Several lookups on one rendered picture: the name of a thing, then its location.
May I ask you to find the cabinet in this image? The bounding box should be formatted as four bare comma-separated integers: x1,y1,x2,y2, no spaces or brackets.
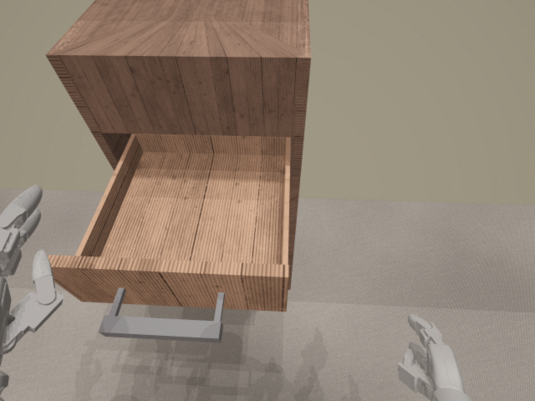
46,0,311,290

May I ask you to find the handle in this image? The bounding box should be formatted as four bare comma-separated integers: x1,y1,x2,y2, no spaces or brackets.
99,287,225,343

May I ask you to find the drawer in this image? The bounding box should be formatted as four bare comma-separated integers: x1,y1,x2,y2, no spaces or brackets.
47,134,291,312

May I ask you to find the robot left hand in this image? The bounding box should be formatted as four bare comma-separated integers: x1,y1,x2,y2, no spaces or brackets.
0,185,64,366

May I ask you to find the robot right hand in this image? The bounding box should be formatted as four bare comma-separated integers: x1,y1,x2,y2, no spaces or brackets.
398,314,465,400

